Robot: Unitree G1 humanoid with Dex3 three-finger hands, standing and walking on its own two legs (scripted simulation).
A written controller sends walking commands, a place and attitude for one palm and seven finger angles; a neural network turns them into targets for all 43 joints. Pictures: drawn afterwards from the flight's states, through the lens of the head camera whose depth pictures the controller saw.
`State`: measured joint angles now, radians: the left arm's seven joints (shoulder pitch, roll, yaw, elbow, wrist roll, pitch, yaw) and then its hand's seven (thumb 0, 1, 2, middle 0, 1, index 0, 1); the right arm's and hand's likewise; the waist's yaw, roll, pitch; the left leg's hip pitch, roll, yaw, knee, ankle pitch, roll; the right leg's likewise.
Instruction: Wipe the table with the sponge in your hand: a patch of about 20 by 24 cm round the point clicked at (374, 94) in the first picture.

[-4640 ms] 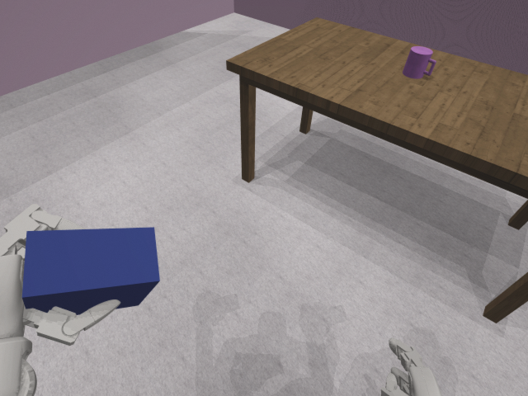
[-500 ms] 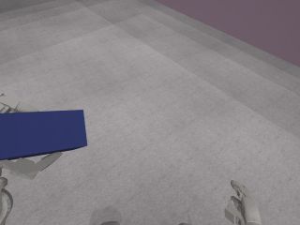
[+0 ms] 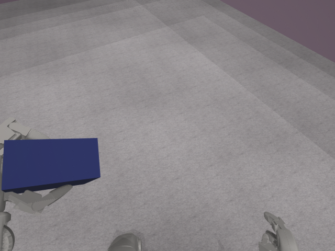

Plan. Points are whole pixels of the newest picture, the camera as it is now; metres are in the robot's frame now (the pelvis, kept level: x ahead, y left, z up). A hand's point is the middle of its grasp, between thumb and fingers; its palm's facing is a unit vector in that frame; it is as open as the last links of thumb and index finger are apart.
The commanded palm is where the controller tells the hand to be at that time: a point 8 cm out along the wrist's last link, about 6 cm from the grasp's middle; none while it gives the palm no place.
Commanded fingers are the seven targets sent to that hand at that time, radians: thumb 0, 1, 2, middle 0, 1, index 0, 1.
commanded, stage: walk to a spot facing it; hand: left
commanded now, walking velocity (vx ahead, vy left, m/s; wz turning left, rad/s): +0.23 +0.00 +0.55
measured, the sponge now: (65, 165) +0.23 +0.19 +0.15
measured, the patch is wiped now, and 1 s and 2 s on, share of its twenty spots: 0.00 0.00 0.00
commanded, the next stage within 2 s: turn to face it in 0.10 s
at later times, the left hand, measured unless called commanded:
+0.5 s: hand (61, 134) +0.28 +0.21 +0.17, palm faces +0.51 -0.74 -0.43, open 10.4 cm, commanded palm +0.23 +0.24 +0.18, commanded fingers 0.00 0.10 1.30 -1.20 -1.60 -1.20 -1.60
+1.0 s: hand (108, 112) +0.34 +0.14 +0.17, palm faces +0.20 -0.88 -0.43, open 10.4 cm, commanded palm +0.30 +0.18 +0.18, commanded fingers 0.00 0.10 1.30 -1.20 -1.60 -1.20 -1.60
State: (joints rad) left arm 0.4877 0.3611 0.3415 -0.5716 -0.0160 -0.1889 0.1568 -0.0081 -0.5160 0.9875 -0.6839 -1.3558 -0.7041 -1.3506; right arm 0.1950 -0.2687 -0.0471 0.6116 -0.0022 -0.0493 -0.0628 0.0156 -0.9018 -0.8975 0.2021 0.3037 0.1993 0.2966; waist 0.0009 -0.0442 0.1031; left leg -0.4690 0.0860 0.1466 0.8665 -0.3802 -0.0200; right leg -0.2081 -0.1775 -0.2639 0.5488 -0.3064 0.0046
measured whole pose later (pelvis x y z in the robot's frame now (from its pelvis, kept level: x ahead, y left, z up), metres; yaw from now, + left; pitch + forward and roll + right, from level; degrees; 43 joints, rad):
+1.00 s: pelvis +0.08 -0.04 +0.00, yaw -15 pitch -1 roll -1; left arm 0.45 0.37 0.36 -0.52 -0.01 -0.17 0.14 -0.01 -0.52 0.99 -0.68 -1.36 -0.70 -1.35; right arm 0.23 -0.18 0.01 0.53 0.01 -0.03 -0.01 0.01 -0.90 -0.90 0.20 0.30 0.20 0.30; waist 0.05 0.01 0.07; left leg -0.17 0.16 0.19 0.55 -0.34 -0.05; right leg -0.45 -0.01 -0.08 0.88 -0.39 0.05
